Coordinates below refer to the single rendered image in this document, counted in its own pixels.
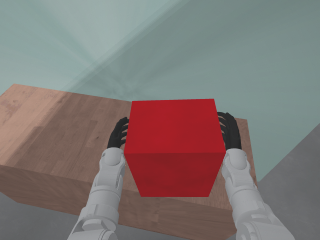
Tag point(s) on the robot right upper arm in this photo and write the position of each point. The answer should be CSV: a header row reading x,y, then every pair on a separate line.
x,y
252,230

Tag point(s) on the robot left hand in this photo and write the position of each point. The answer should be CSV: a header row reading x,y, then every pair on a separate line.
x,y
117,134

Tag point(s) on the right robot forearm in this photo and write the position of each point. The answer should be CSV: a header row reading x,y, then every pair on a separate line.
x,y
244,197

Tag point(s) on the pedestal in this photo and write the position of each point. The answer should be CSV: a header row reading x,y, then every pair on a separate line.
x,y
51,144

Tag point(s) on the robot right hand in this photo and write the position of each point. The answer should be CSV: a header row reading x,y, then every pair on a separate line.
x,y
231,135

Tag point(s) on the carton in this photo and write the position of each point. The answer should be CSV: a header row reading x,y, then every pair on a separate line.
x,y
174,148

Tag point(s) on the left robot forearm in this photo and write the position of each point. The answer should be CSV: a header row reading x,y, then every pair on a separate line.
x,y
101,210

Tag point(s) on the robot left upper arm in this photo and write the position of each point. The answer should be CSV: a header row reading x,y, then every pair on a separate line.
x,y
99,234

